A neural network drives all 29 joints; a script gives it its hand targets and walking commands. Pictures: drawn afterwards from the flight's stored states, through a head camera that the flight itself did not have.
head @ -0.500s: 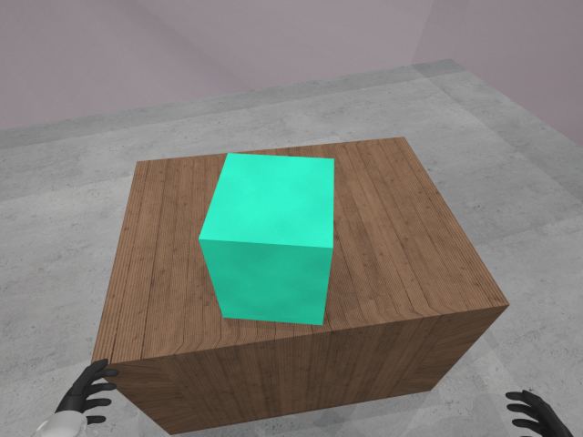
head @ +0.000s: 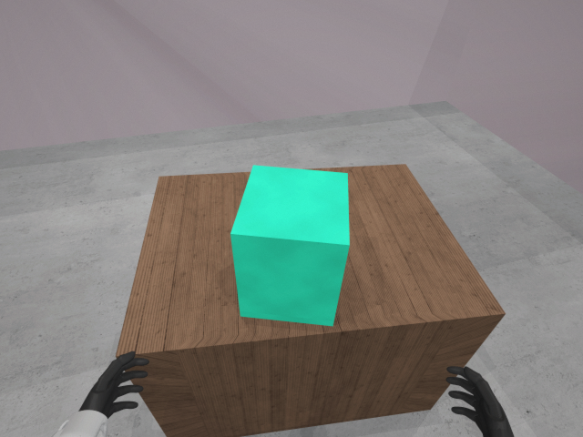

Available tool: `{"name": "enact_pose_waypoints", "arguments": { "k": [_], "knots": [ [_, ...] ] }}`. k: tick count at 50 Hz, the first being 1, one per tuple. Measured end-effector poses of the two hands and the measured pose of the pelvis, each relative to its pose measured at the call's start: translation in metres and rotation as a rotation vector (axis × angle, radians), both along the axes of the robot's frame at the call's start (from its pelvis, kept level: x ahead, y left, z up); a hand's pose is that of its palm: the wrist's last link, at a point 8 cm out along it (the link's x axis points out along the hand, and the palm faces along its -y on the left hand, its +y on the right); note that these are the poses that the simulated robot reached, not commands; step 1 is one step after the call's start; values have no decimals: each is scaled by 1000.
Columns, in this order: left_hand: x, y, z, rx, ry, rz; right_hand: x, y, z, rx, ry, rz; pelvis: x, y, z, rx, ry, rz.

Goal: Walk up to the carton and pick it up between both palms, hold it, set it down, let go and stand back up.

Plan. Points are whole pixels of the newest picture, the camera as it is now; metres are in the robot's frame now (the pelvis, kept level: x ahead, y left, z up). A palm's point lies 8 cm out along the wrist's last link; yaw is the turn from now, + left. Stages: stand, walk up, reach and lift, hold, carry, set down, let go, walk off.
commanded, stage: reach and lift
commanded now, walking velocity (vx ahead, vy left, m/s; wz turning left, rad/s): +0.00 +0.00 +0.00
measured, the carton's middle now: (293, 245) +0.54 -0.01 -0.07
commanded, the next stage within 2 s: none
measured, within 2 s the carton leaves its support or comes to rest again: neither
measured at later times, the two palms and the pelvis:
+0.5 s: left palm (105, 399) +0.22 +0.25 -0.02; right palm (450, 419) +0.17 -0.20 -0.03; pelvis +0.00 +0.01 +0.00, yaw +0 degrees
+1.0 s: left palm (122, 374) +0.25 +0.24 -0.02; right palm (425, 383) +0.22 -0.18 -0.03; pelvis +0.01 +0.02 +0.00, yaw +1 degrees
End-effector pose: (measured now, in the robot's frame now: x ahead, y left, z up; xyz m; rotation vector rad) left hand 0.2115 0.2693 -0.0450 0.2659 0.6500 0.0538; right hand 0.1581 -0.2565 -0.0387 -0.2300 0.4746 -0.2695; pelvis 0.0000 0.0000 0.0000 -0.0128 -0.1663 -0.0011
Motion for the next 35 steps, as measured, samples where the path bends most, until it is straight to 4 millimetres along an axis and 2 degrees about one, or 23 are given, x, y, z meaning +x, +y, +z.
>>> {"name": "enact_pose_waypoints", "arguments": {
  "k": [5, 12, 15, 26, 35],
  "knots": [
    [3, -9, 5, -1, -76, -63, 1, 9, 2, 4, -2, 20, -2, 6, 1, -10, 6, 0],
    [5, -23, 12, -52, -161, -90, 4, 11, 1, 55, -43, 1, -3, 3, 1, -2, 34, 3],
    [6, -25, 17, -78, -206, -105, 7, 18, 2, 82, -78, -4, -2, 2, 1, -1, 35, 3],
    [4, -14, 25, -113, -304, -113, 18, 58, 7, 140, -169, 23, -2, 7, 1, -2, 37, 7],
    [4, -7, 23, -141, -324, -91, 23, 69, 10, 133, -190, 32, 0, 15, 0, -11, 40, 7]
  ]
}}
